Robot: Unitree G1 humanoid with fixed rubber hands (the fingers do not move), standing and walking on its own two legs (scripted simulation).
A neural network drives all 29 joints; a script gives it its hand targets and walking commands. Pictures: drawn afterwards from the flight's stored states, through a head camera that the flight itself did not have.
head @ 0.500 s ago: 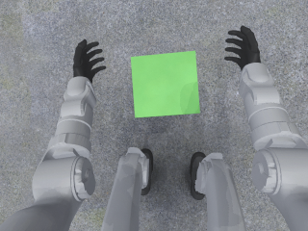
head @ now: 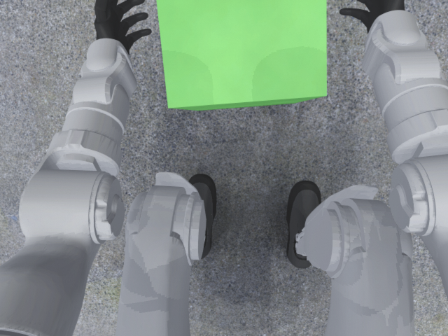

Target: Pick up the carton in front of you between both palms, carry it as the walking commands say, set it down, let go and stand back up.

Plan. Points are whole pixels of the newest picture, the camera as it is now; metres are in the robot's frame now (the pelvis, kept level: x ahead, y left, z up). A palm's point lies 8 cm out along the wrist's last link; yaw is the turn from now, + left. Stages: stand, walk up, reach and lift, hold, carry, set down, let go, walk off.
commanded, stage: reach and lift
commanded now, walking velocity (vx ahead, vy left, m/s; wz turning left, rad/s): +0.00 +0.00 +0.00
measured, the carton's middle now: (242, 45) +0.52 +0.04 -0.26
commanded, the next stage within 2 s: none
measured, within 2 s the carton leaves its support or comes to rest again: leaves its support in 0.90 s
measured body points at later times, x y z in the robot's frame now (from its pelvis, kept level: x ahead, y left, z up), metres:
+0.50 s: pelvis +0.00 +0.00 -0.01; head +0.37 +0.01 +0.25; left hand +0.52 +0.21 -0.20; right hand +0.56 -0.13 -0.20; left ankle +0.13 +0.12 -0.35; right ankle +0.12 -0.12 -0.35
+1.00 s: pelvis +0.00 +0.00 -0.02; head +0.34 +0.01 +0.27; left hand +0.53 +0.19 -0.17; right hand +0.56 -0.12 -0.16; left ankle +0.13 +0.12 -0.35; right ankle +0.12 -0.12 -0.35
